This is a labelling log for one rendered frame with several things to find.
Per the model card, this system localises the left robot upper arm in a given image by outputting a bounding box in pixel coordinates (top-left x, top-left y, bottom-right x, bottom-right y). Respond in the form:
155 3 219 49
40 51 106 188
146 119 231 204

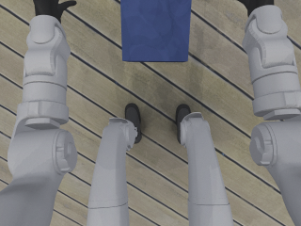
0 128 78 226

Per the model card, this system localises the left robot hand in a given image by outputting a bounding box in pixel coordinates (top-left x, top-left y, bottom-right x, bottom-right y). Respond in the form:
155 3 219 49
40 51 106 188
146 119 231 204
33 0 77 23

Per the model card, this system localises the right robot upper arm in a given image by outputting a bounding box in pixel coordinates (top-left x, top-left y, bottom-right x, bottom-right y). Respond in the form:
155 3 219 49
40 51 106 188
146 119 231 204
249 120 301 226

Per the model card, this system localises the right robot forearm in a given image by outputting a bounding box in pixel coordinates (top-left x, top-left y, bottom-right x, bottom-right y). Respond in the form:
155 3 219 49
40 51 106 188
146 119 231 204
242 5 301 121

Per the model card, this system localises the robot right thigh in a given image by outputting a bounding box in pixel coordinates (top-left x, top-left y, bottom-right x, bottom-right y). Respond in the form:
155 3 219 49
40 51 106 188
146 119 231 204
180 118 234 226

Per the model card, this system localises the robot right foot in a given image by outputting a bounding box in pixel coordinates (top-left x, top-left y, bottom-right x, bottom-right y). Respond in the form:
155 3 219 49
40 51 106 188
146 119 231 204
175 104 191 144

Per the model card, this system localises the right robot hand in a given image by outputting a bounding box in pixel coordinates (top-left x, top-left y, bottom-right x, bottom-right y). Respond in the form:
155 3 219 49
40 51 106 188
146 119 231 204
237 0 275 17

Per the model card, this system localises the left robot forearm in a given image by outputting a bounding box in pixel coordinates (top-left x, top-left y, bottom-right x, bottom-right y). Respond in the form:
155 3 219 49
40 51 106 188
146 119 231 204
8 14 71 174

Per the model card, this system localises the carton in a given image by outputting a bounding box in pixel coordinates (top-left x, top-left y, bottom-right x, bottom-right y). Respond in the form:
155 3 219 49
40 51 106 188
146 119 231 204
120 0 192 62

